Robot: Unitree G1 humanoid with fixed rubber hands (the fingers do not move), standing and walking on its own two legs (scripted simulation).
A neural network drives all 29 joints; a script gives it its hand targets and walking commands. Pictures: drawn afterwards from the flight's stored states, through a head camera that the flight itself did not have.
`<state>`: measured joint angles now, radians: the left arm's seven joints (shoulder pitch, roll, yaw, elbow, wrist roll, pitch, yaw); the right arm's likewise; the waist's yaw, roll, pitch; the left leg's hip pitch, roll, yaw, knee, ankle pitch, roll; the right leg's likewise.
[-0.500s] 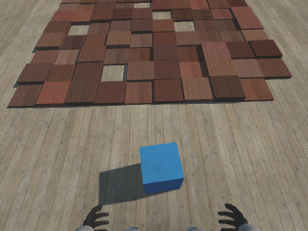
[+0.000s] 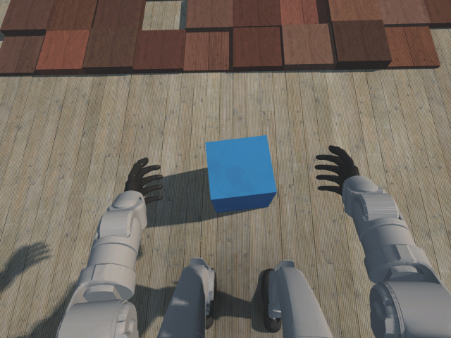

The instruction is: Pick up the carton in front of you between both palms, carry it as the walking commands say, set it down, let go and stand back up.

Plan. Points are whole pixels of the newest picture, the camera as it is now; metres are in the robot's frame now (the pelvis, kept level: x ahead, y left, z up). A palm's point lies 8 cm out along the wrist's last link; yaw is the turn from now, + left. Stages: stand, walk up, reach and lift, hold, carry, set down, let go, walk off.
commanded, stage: reach and lift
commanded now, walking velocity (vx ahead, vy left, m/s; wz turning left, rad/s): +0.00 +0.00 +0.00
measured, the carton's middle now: (239, 177) +0.54 +0.01 -0.55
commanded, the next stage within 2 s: none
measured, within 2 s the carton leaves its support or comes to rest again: neither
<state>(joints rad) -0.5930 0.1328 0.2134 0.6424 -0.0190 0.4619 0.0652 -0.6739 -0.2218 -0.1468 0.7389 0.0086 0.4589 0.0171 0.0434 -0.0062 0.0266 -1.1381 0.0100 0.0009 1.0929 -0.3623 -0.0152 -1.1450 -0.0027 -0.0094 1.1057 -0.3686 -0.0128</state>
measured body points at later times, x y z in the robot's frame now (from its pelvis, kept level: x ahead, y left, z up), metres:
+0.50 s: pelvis +0.01 +0.00 -0.02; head +0.34 -0.01 +0.29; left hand +0.54 +0.21 -0.13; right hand +0.59 -0.18 -0.13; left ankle +0.08 +0.13 -0.64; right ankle +0.08 -0.11 -0.64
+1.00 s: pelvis -0.01 +0.00 -0.19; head +0.35 -0.01 +0.07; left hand +0.52 +0.21 -0.35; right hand +0.57 -0.18 -0.36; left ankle +0.08 +0.13 -0.64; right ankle +0.08 -0.11 -0.64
